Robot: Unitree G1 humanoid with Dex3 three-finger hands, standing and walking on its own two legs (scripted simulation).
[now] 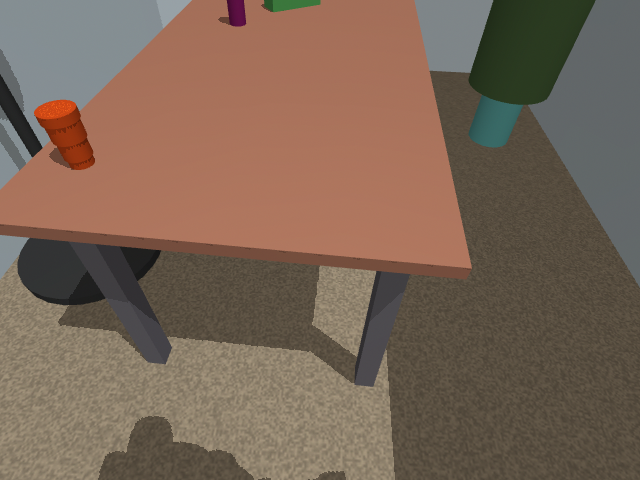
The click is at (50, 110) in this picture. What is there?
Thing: tapered cup
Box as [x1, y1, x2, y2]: [34, 100, 94, 169]
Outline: 37,107 34,111 36,118 40,125 45,128 52,142 57,146 63,158 68,162 70,166 74,169 82,169 90,166 94,162 92,150 86,138 86,132 79,118 80,114 76,105 69,100 55,100 44,103
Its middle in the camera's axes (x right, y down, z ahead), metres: -0.50 -0.20 +0.78
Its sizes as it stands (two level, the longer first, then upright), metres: 0.072 0.072 0.124
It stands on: a support 0.74 m high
